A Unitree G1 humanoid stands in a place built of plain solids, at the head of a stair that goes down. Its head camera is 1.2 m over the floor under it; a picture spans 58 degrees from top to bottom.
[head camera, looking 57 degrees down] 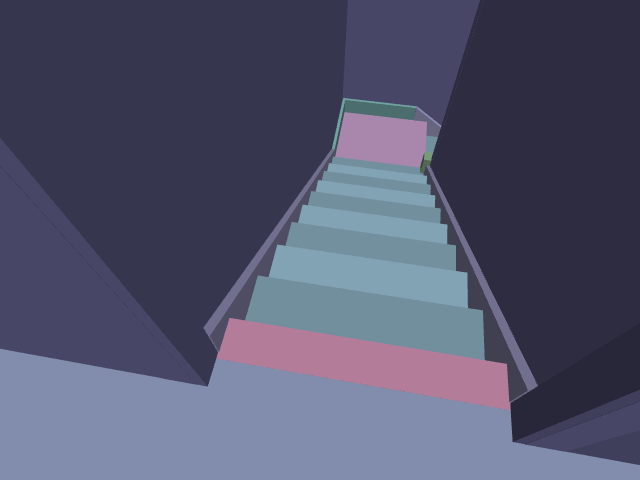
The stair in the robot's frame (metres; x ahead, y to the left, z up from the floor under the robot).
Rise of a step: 0.18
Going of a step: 0.25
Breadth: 0.80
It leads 9 degrees to the right of straight ahead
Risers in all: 10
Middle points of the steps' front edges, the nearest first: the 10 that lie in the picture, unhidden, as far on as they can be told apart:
0.44 -0.13 0.00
0.68 -0.17 -0.19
0.93 -0.21 -0.37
1.17 -0.25 -0.54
1.42 -0.30 -0.72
1.66 -0.34 -0.90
1.91 -0.38 -1.08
2.15 -0.42 -1.26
2.40 -0.47 -1.44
2.65 -0.49 -1.62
